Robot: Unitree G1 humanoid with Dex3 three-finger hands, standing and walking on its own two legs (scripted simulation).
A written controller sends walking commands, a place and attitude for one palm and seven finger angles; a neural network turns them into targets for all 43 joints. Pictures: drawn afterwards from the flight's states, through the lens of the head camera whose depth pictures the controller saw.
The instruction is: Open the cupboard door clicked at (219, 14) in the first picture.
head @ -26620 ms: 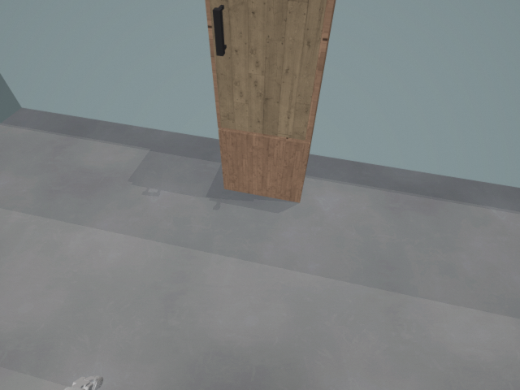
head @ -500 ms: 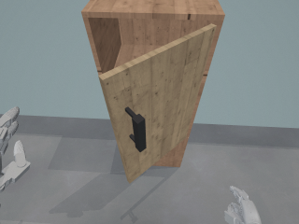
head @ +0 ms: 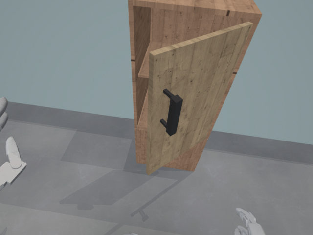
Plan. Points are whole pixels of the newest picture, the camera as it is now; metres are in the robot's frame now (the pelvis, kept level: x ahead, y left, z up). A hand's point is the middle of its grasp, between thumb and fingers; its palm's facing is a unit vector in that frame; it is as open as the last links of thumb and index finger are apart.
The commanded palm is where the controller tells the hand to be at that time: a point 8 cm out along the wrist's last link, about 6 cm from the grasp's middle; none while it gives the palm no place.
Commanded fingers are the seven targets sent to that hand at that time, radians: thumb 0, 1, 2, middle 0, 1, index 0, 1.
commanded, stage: step back with the hand held close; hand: left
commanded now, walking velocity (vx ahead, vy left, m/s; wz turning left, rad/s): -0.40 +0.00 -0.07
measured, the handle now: (169, 112) +0.43 +0.01 +0.08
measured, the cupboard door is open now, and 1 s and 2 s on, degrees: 44 44 44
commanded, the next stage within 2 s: stop stepping back and stand still in 0.28 s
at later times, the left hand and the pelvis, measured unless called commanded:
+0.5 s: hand (7, 214) +0.11 +0.23 +0.18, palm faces +0.26 -0.84 -0.47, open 7.4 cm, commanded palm +0.06 +0.28 +0.19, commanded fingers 0.00 0.90 0.90 -0.20 -0.30 -0.20 -0.30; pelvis -0.11 +0.00 +0.00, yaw -7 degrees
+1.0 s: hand out of the picture +0.06 +0.27 +0.17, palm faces +0.39 -0.83 -0.39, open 7.4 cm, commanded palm +0.01 +0.30 +0.19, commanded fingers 0.00 0.90 0.90 -0.20 -0.30 -0.20 -0.30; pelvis -0.16 +0.02 +0.01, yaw -6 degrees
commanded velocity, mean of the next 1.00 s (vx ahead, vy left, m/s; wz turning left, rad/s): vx -0.08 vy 0.02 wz -0.02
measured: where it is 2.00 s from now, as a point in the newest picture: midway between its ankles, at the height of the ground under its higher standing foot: outside the picture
